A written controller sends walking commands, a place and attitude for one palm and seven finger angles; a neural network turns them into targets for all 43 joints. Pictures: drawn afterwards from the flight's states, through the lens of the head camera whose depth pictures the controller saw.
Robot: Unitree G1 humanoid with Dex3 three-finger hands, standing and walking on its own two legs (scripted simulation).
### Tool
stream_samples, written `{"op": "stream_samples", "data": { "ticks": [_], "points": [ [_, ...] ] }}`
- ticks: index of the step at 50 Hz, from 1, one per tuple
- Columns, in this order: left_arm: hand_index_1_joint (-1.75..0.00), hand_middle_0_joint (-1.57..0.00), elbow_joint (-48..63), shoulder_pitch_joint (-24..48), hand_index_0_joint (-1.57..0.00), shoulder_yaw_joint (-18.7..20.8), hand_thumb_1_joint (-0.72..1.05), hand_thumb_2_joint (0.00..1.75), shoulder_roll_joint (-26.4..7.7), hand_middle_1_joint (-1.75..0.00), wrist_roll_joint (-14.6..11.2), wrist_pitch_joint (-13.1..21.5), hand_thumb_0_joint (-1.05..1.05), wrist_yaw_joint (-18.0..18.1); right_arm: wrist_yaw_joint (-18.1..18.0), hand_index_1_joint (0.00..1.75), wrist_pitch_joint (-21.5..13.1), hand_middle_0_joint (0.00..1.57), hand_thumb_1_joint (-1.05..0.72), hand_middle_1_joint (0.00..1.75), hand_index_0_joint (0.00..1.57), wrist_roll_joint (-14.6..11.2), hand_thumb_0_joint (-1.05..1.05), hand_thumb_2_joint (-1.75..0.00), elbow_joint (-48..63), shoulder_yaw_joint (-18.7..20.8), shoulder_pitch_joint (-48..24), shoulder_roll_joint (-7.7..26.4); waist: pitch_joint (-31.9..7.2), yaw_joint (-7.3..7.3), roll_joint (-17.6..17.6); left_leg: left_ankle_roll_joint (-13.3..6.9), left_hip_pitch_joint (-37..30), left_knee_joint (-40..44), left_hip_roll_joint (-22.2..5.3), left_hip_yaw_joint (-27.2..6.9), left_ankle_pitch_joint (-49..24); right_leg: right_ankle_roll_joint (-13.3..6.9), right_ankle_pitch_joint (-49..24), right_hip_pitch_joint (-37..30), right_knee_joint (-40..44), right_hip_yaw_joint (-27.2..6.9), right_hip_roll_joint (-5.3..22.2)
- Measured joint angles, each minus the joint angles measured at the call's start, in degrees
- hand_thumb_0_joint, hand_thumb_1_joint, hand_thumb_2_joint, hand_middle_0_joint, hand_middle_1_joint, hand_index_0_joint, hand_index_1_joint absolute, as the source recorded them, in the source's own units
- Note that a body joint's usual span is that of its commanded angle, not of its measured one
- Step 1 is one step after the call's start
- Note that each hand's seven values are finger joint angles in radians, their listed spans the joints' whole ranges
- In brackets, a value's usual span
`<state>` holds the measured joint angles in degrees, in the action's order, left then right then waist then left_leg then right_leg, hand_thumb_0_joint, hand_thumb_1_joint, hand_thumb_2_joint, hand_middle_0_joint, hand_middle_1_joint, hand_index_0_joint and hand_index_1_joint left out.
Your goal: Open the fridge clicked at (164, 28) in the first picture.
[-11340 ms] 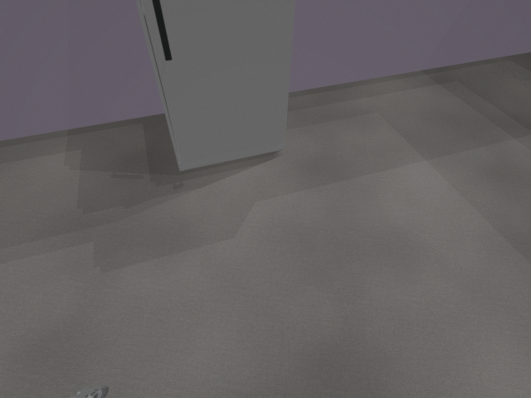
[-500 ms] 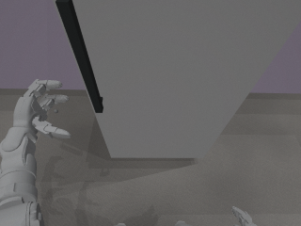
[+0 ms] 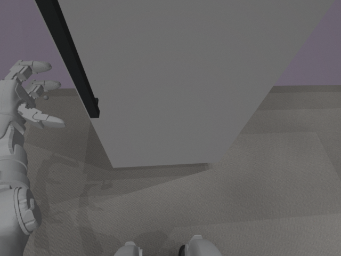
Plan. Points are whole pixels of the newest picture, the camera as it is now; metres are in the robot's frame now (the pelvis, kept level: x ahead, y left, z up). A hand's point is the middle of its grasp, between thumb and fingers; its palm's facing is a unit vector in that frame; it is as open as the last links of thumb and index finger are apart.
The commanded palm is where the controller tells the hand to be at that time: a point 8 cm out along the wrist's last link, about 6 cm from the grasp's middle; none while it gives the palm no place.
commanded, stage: move the hooked fingers beside the handle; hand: left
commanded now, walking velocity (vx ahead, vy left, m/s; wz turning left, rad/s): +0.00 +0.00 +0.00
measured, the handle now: (76, 59) +0.52 +0.21 +0.13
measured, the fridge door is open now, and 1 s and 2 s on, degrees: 0 0 0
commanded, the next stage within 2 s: feel for the door with the fingertips in 0.82 s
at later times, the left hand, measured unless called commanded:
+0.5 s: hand (42, 100) +0.44 +0.28 +0.08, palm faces +0.03 -1.00 +0.02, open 14.0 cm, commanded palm +0.42 +0.32 +0.08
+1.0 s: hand (48, 98) +0.45 +0.26 +0.08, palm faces +0.03 -1.00 +0.01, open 14.0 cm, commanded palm +0.42 +0.30 +0.08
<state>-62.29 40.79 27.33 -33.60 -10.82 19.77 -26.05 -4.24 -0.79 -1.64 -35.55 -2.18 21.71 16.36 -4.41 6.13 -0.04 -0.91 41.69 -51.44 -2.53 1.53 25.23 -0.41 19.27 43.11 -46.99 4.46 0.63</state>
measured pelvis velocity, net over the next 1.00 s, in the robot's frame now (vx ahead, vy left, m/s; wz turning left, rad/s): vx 0.01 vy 0.01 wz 0.00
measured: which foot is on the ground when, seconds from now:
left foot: down 0.00-1.00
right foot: down 0.00-1.00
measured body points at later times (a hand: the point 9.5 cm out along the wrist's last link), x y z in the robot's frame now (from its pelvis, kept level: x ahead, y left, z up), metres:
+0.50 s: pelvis +0.01 +0.01 +0.00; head +0.11 +0.04 +0.44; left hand +0.44 +0.33 +0.08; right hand +0.07 -0.26 -0.10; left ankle -0.01 +0.11 -0.69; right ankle +0.03 -0.12 -0.69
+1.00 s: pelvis +0.01 +0.01 +0.00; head +0.10 +0.03 +0.44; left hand +0.44 +0.32 +0.08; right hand +0.06 -0.26 -0.11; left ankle -0.01 +0.11 -0.69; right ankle +0.03 -0.12 -0.69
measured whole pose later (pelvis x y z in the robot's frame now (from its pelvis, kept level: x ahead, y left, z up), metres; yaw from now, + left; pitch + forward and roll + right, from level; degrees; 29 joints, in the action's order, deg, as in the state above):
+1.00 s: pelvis +0.01 +0.01 +0.00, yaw +0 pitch +16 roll -3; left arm -57.9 38.2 25.2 -31.0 -11.8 19.0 -24.6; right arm -3.1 1.9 -1.6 -34.3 -2.2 21.5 15.5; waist -5.3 5.3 0.4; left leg -1.3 41.8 -52.1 -2.5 1.3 26.5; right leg 0.1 20.1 42.8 -46.9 4.5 0.6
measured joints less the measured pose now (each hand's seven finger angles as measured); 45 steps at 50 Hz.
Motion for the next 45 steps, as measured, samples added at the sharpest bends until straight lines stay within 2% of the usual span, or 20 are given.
{"op": "stream_samples", "data": {
  "ticks": [4, 10, 15, 20, 25, 32, 40, 45],
  "points": [
    [-1.2, -0.3, -0.93, 1.71, -0.3, 0.5, -0.5, 0.3, -0.65, -1.2, 0.33, 0.29, -0.01, 0.12, 0.27, 0.3, 0.75, 0.2, -0.9, 0.3, 0.21, 0.23, 0.01, -0.9, -0.1, -0.02, 0.46, -0.07, -0.09, 0.45, 0.01, -0.09, 1.14, -0.54, -0.13, 0.11, 0.26, 0.09, 0.04, 1.1, -0.28, -0.13, -0.13],
    [-1.2, -0.3, -0.77, 0.05, -0.3, 2.59, -0.5, 0.3, -1.52, -1.2, 0.31, -0.11, -0.01, -0.74, 0.83, 0.3, 2.22, 0.2, -0.9, 0.3, 0.21, 0.28, 0.01, -0.9, 1.14, -0.12, 1.2, -0.41, -0.69, 0.93, -0.05, -0.31, 1.27, -0.43, -0.53, 0.9, 0.73, 0.32, 0.04, 1.56, -0.01, -0.92, -0.57],
    [-1.2, -0.3, 2.35, -2.83, -0.3, 3.21, -0.5, 0.3, -0.95, -1.2, -0.22, 0.13, -0.01, -0.93, 1.09, 0.3, 2.8, 0.2, -0.9, 0.3, 0.21, 0.34, 0.01, -0.9, 1.96, 0.15, 1.55, -0.7, -0.85, 0.5, 0.07, -0.46, 1.1, -0.43, -0.59, 0.95, 1.08, 0.51, 0.17, 1.25, 0.33, -1.0, -0.66],
    [-1.2, -0.3, 5.07, -4.45, -0.3, 1.48, -0.5, 0.3, 0.92, -1.2, -1.73, -0.04, -0.01, -1.21, 1.23, 0.3, 2.95, 0.2, -0.9, 0.3, 0.21, 0.15, 0.01, -0.9, 1.52, 0.34, 1.08, -0.99, -1.33, -0.55, 0.15, -0.61, 0.24, -0.22, -0.36, 0.54, 1.34, 0.74, 0.41, 0.01, 0.89, -0.61, -0.46],
    [-1.2, -0.3, 5.6, -4.39, -0.3, -0.55, -0.5, 0.3, 2.22, -1.2, -1.1, -1.26, -0.01, -0.17, 1.21, 0.3, 2.69, 0.2, -0.9, 0.3, 0.21, 0.14, 0.01, -0.9, 1.85, 0.26, -0.37, -1.1, -1.53, -0.92, 0.12, -0.75, -0.02, -0.35, 0.05, 0.04, 1.44, 0.91, 0.66, -0.6, 0.91, -0.14, -0.05],
    [-1.2, -0.3, 7.11, -4.19, -0.3, -2.31, -0.5, 0.3, 4.5, -1.2, -0.83, -0.94, -0.01, 2.0, 1.49, 0.3, 2.16, 0.2, -0.9, 0.3, 0.21, 0.2, 0.01, -0.9, 2.23, 0.19, -2.12, -1.37, -1.65, -1.32, 0.18, -0.79, -0.6, -0.43, 0.3, -0.04, 1.54, 1.05, 0.86, -1.2, 0.74, -0.09, 0.19],
    [-1.2, -0.3, 4.63, -2.99, -0.3, -1.32, -0.5, 0.3, 3.18, -1.2, 0.32, -0.89, -0.01, 2.83, 1.43, 0.3, 2.26, 0.2, -0.9, 0.3, 0.21, 0.28, 0.01, -0.9, 2.87, -0.44, -2.29, -1.51, -1.23, -0.8, 0.15, -0.67, -0.25, -0.78, 0.17, 0.08, 1.53, 0.84, 0.96, -0.6, 0.05, -0.25, 0.08],
    [-1.2, -0.3, 4.61, -2.88, -0.3, -1.1, -0.5, 0.3, 2.59, -1.2, -0.55, -0.14, -0.01, 1.86, 1.33, 0.3, 2.46, 0.2, -0.9, 0.3, 0.21, 0.18, 0.01, -0.9, 1.98, -0.27, -1.21, -1.25, -1.05, -0.9, 0.31, -0.5, -0.07, -0.86, 0.0, -0.01, 1.5, 0.66, 0.94, -0.42, -0.03, -0.17, -0.1]
  ]
}}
